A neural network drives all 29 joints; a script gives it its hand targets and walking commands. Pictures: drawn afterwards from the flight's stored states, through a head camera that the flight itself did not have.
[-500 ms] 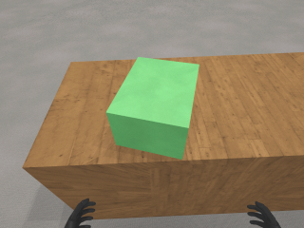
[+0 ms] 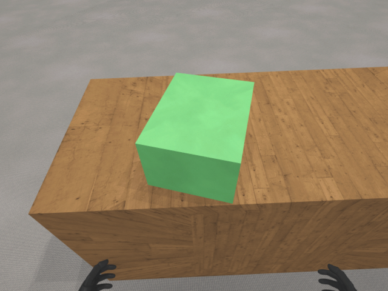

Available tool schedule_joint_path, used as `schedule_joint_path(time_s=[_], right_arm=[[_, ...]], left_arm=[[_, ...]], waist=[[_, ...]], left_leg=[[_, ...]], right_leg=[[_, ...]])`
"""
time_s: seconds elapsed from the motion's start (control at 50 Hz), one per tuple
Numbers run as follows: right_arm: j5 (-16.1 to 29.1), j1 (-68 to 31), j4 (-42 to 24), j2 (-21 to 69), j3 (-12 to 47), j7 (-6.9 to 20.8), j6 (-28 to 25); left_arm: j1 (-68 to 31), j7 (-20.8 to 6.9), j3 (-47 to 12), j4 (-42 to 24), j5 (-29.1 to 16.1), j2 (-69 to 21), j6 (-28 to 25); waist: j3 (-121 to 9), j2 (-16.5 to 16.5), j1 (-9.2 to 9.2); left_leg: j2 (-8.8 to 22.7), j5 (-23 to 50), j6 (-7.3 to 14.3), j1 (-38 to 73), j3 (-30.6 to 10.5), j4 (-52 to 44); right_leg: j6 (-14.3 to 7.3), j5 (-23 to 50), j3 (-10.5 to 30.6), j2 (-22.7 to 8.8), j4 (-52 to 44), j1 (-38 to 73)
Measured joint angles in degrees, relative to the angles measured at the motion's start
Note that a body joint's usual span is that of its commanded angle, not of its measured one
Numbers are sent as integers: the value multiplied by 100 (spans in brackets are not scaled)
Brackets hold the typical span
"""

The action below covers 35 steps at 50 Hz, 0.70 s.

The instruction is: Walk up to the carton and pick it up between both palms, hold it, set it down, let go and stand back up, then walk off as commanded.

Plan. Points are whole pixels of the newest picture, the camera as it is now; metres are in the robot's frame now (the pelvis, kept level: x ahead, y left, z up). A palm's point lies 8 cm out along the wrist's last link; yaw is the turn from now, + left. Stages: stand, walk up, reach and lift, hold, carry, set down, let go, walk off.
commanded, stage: stand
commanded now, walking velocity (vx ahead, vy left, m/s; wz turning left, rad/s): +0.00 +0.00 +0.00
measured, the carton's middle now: (202, 132) +0.51 +0.02 +0.02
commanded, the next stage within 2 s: none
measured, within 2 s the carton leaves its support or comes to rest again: neither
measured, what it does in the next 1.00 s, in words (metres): stands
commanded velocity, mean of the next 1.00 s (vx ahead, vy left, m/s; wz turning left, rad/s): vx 0.00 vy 0.00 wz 0.00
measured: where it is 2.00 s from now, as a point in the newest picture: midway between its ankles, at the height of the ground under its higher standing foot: outside the picture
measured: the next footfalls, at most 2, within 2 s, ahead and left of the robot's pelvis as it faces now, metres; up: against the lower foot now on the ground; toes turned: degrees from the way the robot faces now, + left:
none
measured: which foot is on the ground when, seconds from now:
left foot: down 0.00-1.00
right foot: down 0.00-1.00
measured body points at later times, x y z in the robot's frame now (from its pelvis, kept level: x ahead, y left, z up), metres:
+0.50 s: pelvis +0.00 +0.00 +0.00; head +0.00 +0.00 +0.45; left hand +0.13 +0.26 -0.11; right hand +0.13 -0.29 -0.10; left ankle +0.00 +0.12 -0.72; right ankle +0.00 -0.12 -0.72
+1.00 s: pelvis -0.02 +0.00 +0.01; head -0.01 +0.00 +0.46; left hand +0.10 +0.26 -0.11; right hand +0.09 -0.29 -0.11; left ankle +0.00 +0.12 -0.72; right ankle +0.00 -0.12 -0.72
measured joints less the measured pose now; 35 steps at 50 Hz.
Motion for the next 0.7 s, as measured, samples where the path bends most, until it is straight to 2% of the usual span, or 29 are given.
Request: schedule_joint_path(time_s=[0.7], right_arm=[[0, -221, 722, -78, 82, 0, -35]], left_arm=[[-229, -5, 0, 710, 0, 25, -6]], waist=[[0, 0, 0]], left_leg=[[0, 276, 0, 6, 0, -334]], right_leg=[[-3, 265, 0, 0, -315, -1]])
